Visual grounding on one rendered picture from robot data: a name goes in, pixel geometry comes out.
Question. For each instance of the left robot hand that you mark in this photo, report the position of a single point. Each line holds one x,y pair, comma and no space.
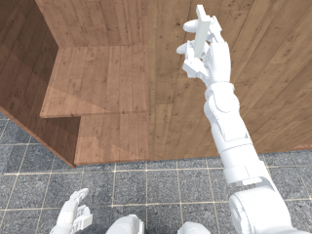
79,217

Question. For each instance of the handle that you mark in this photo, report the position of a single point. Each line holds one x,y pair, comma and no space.
201,33

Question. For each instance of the robot left forearm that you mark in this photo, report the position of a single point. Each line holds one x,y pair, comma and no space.
63,228

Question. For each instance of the robot right forearm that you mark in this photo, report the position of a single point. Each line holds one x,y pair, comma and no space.
232,140

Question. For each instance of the robot right thigh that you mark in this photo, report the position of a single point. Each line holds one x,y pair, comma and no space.
193,228

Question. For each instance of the robot thigh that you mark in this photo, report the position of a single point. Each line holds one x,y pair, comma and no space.
193,228
127,225

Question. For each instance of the robot left thigh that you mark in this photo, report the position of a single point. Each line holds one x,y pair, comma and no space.
127,225

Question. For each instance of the right robot hand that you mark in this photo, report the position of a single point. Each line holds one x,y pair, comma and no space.
215,57

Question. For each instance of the right robot upper arm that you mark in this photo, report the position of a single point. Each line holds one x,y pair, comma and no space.
260,211

